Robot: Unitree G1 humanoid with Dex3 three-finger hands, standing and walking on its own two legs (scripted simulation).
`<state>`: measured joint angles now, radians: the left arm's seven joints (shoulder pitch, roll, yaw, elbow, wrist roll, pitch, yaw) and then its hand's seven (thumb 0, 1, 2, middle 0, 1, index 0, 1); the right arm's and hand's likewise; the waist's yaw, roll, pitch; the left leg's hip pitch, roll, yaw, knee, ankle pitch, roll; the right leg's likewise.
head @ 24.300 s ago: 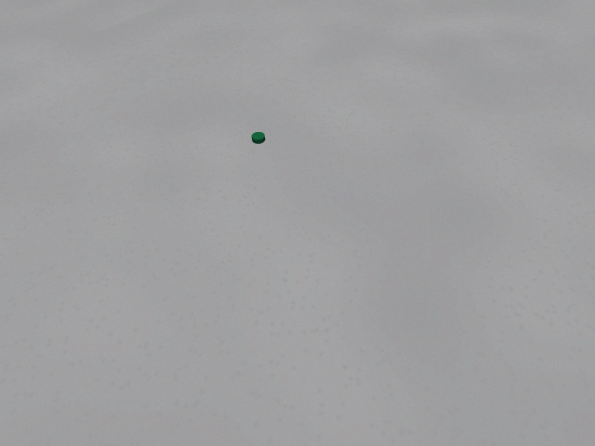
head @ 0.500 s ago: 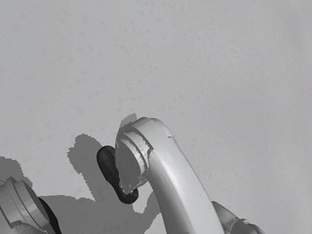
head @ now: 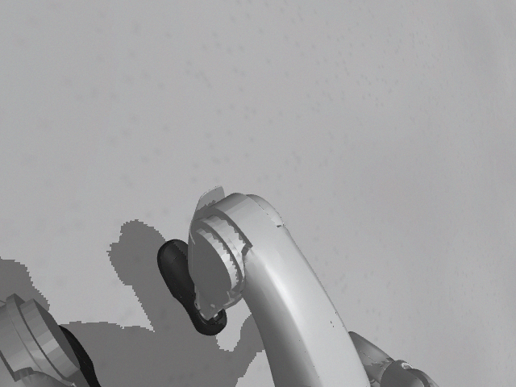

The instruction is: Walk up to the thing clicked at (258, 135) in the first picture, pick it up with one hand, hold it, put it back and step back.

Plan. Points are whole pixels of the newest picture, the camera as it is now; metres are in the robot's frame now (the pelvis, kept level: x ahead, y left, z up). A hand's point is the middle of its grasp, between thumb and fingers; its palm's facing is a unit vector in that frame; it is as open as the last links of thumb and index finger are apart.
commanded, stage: close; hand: left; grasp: from above
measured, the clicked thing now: out of the picture +0.48 +0.34 -0.30
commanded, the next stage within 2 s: settle in 0.60 s
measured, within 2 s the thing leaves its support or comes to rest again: leaves its support in 0.98 s
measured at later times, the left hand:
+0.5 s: hand out of the picture +0.46 +0.33 -0.27, palm faces -0.41 -0.17 -0.89, open 8.3 cm
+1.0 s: hand out of the picture +0.47 +0.33 -0.26, palm faces -0.40 -0.18 -0.90, open 8.0 cm
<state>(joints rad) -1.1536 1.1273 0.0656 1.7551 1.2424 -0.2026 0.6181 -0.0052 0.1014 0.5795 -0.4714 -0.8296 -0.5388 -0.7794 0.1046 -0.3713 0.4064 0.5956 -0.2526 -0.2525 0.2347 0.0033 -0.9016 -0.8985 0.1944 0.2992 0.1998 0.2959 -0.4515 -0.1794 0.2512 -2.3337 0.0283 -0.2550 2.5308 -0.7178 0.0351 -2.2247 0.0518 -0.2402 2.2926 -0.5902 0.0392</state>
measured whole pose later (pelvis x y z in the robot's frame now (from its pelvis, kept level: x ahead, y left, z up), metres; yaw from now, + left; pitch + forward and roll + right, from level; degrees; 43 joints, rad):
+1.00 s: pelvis +0.00 +0.00 +0.00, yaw +0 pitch +28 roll -16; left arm -1.13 1.11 0.10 1.66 1.23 -0.19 0.55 -0.06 0.18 0.33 -0.66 -0.53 -0.89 -0.55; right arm 0.13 -0.36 0.39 0.60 -0.24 -0.22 0.22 0.00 -0.92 -0.90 0.20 0.30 0.20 0.30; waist -0.43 -0.16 0.24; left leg -2.34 0.03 -0.26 2.52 -0.71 0.03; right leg -2.23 0.05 -0.24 2.28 -0.59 0.03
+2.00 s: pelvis +0.00 -0.01 +0.04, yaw +8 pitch +35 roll -10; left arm -0.99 0.78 0.05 1.27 1.15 -0.13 0.20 -0.04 0.22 0.27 -0.67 -0.49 -0.92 -0.51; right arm 0.21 -0.30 0.12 0.65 -0.11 -0.02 0.14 0.00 -0.92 -0.90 0.20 0.30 0.20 0.30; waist -0.27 0.02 -0.03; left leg -2.30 0.00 -0.12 2.34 -0.67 0.03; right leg -2.23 0.00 -0.13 2.22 -0.62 0.01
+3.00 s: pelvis +0.03 +0.00 +0.33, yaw +14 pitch +20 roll -3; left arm -0.40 0.46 -0.14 0.82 1.00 0.00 0.12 0.01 0.20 0.40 -0.58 -0.58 -0.86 -0.65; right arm 0.23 -0.24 -0.01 0.72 0.05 -0.01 -0.06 0.01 -0.90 -0.90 0.20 0.30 0.20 0.30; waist -0.09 0.04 -0.17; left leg -1.17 0.02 -0.02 1.34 -0.52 0.02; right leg -1.16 0.02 -0.03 1.28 -0.47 0.01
